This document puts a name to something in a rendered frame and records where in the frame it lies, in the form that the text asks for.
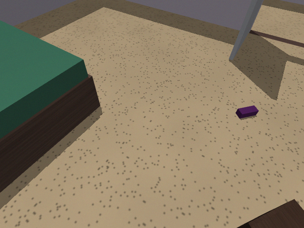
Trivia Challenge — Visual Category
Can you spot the bed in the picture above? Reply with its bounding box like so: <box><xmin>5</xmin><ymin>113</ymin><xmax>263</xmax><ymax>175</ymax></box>
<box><xmin>0</xmin><ymin>20</ymin><xmax>100</xmax><ymax>193</ymax></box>

